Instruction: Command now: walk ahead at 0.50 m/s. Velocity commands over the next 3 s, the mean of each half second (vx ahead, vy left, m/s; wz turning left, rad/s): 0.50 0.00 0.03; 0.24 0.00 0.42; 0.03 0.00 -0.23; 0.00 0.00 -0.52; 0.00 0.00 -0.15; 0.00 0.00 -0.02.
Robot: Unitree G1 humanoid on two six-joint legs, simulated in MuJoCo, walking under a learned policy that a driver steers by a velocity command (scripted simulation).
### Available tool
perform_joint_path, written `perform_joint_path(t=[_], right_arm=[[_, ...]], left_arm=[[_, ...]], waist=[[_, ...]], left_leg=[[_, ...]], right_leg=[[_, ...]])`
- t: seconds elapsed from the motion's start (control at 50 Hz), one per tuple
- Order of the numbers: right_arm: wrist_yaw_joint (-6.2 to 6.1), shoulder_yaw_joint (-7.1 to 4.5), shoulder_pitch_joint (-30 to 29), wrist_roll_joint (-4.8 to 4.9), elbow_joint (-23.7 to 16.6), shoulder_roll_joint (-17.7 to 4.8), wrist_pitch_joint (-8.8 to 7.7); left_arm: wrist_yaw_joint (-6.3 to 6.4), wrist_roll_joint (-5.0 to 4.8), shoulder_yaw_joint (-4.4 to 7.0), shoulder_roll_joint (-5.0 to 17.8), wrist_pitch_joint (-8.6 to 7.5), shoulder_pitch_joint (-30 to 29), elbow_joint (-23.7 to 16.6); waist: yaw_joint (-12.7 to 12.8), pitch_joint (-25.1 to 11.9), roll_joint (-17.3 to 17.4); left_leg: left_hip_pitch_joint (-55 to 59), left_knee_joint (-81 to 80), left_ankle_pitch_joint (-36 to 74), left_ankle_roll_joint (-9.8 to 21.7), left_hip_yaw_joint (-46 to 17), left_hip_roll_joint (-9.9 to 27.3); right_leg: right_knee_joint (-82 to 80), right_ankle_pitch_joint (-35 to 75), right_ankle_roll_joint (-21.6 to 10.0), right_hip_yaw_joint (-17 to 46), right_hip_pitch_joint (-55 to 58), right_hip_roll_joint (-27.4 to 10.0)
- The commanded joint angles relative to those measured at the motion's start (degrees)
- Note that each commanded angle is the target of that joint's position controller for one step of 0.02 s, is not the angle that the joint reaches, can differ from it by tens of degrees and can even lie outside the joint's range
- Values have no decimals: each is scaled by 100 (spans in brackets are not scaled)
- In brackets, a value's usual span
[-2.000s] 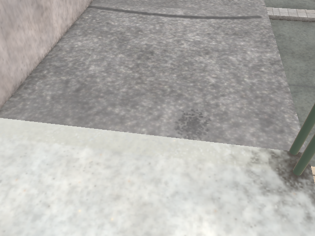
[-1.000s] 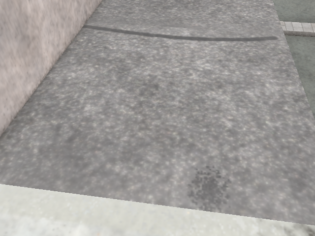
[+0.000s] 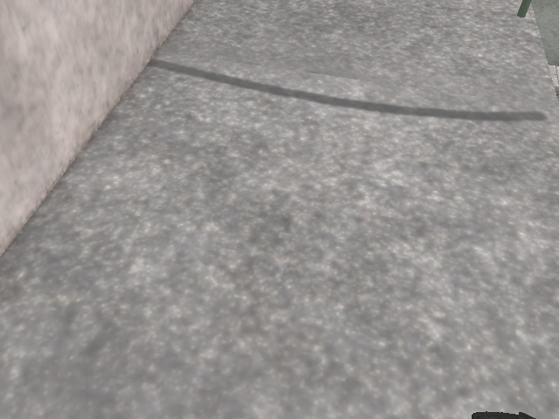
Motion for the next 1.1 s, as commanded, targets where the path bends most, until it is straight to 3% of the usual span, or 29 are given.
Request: perform_joint_path(t=[0.02,0.04,0.06,0.08,0.1,0.14,0.2,0.32,0.42,0.5,0.52,0.54,0.56,0.58,0.6,0.62,0.64,0.66,0.68,0.7,0.76,0.86,0.98,1.0,1.02,1.04,1.06,1.08,1.1], right_arm=[[-47,-400,2661,-87,393,-1453,-6],[-45,-277,2136,-33,326,-1102,-24],[-52,-202,1593,-41,180,-873,-27],[-27,-136,1219,-79,137,-675,-37],[-4,-85,1035,-128,131,-508,-65],[13,-82,1060,-135,201,-499,-76],[-104,-159,1365,-136,330,-827,-93],[-257,-161,1866,-50,537,-869,-63],[-317,-208,2349,28,780,-872,35],[-367,-304,2363,9,722,-1045,167],[-346,-315,2274,2,679,-1079,197],[-308,-272,2201,0,626,-982,208],[-272,-152,2241,-61,516,-606,167],[-299,-25,3016,34,549,-35,87],[-351,-128,2739,59,427,-658,-7],[-412,-190,2312,239,203,-776,-4],[-474,-210,2028,227,170,-843,72],[-507,-285,1912,106,207,-862,151],[-481,-259,2099,94,191,-590,252],[-466,-260,2111,61,161,-501,321],[-388,-252,1866,8,-174,-355,367],[-138,-222,1282,-13,-506,-330,302],[35,-271,930,-91,-884,-505,360],[14,-299,1227,-114,-785,-538,325],[-62,-406,1437,-164,-699,-878,283],[-190,-448,1825,-302,-745,-1268,252],[-262,-228,1667,-424,-804,-986,262],[-199,-82,1749,-284,-617,-522,324],[-179,-122,1369,-267,-607,-493,394]], left_arm=[[-78,-17,-85,132,-291,362,-368],[-92,-191,70,676,-397,-229,-549],[-65,-244,90,759,-434,-620,-664],[-17,-176,125,715,-410,-777,-669],[18,-106,169,629,-325,-679,-634],[34,-83,158,351,-171,-454,-579],[61,-22,204,413,-104,-964,-801],[-80,8,181,282,-227,-2083,-1129],[-259,-18,138,354,-277,-2809,-1444],[-333,-69,179,574,-353,-2640,-1456],[-322,-78,240,689,-385,-2221,-1341],[-297,-50,364,917,-422,-1349,-1070],[-242,107,450,1300,-456,-413,-887],[-214,230,444,1524,-402,-349,-893],[-233,138,335,1250,-343,-204,-1006],[-196,92,307,1114,-312,-388,-923],[-183,117,209,836,-315,-839,-1016],[-180,149,139,582,-331,-1202,-1073],[-152,228,102,556,-364,-1419,-1069],[-135,214,106,501,-383,-1510,-1035],[38,235,185,736,-381,-1524,-941],[286,115,212,818,-212,-1645,-970],[246,-76,321,989,-3,-1403,-904],[218,-112,315,965,11,-1439,-900],[165,-50,289,858,-2,-1090,-836],[97,134,164,589,-49,-1131,-929],[-26,179,12,125,-65,-651,-848],[-49,9,19,308,36,-344,-734],[-11,-161,97,607,197,-893,-836]], waist=[[-1036,-2680,1183],[-991,-1770,985],[-826,-1151,622],[-637,-697,287],[-417,-498,357],[-240,-369,416],[-260,-78,297],[-547,96,313],[-749,360,215],[-576,244,258],[-343,12,242],[68,-532,99],[330,-1351,-364],[-25,-2026,-1863],[229,-2250,-1520],[188,-1920,-1518],[63,-1285,-805],[-79,-850,-543],[-359,-786,-743],[-431,-662,-668],[-566,-572,-573],[-457,-650,-368],[-417,-327,-313],[-602,-403,-210],[-618,-614,240],[-713,-1270,959],[-343,-1901,1603],[-394,-2386,1074],[-422,-1763,850]], left_leg=[[5509,-1221,-1237,1609,-4615,2271],[4789,-1319,-1338,1227,-3746,2020],[3859,-1445,-943,1020,-2887,1805],[2970,-1660,-445,918,-2273,1577],[2388,-1842,-187,794,-1822,1341],[1845,-2124,-27,823,-1467,1173],[1785,-2384,327,922,-1207,1175],[1951,-2316,460,646,-518,836],[2779,-1675,143,639,-771,1206],[2928,-785,600,526,-1199,1366],[2841,-244,1114,454,-1190,1236],[2476,762,1394,317,-1035,881],[1190,2587,45,94,-821,416],[-720,4552,-3214,-356,-392,-566],[-958,5064,-3572,-428,-1154,-418],[-1441,5318,-3190,-476,-1025,-201],[-1343,5130,-2825,-511,-842,102],[-1028,4721,-2472,-480,-901,266],[-849,4449,-2175,-467,-890,375],[-695,4113,-1992,-429,-871,441],[-775,3147,-1175,-411,-736,413],[-144,1407,529,-370,-323,260],[316,183,-23,-85,-238,84],[886,-361,360,30,-150,-86],[1629,-751,2087,195,-335,-52],[2912,-298,5396,671,-1396,1117],[3850,130,7749,1707,-2430,2336],[3416,-299,5528,2022,-2332,2386],[2670,-895,2800,1682,-2116,1989]], right_leg=[[4581,-630,-167,831,-3900,441],[4947,-420,-317,1016,-4434,49],[4775,113,-376,813,-4417,-283],[4364,551,-353,690,-4177,-508],[3984,856,-348,723,-3793,-704],[3580,1042,-293,682,-3388,-790],[2696,1708,-124,643,-3870,-844],[640,3771,-81,419,-3716,-562],[-95,3610,-197,667,-4092,-558],[-323,2655,-248,636,-3458,-400],[-415,2448,-322,498,-2804,-262],[-382,2550,-454,321,-1521,-145],[189,3640,-752,1085,297,-1072],[-153,4674,-1583,3220,1873,-2534],[-241,5712,-1661,3449,1769,-2410],[-406,5237,-1664,3057,1451,-2424],[-570,5272,-1442,2340,537,-2140],[-606,5911,-1136,1649,-264,-1806],[-752,5825,-1156,1415,-663,-1788],[-935,5786,-1112,1197,-996,-1680],[-1261,6214,-1148,614,-1157,-1616],[-1400,5738,-992,-339,-1077,-1340],[-594,4974,-839,-279,-727,-1539],[-104,4908,-719,-320,-861,-1377],[637,4460,-416,-519,-1045,-947],[1998,2473,-49,-719,-1970,-572],[3294,-1773,202,-49,-2908,-83],[3173,-1766,316,676,-2731,-238],[3073,-1557,291,598,-2748,-402]])
Next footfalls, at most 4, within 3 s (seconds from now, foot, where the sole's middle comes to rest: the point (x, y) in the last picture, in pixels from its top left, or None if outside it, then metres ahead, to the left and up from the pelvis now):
0.56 right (366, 415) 0.48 -0.15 -0.79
1.02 left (265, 361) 0.60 0.10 -0.80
1.42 right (367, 383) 0.56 -0.15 -0.80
1.98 left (275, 352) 0.62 0.08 -0.80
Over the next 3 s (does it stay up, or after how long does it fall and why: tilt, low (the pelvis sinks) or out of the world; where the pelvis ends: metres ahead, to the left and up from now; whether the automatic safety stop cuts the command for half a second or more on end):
stays up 0.58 -0.04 -0.03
